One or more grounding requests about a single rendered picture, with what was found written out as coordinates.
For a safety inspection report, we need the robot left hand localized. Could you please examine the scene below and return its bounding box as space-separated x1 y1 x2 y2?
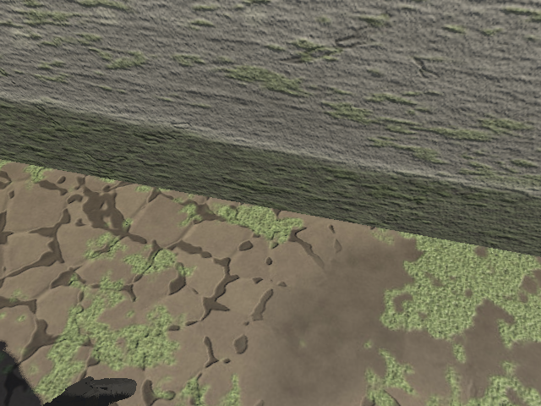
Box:
43 376 137 406

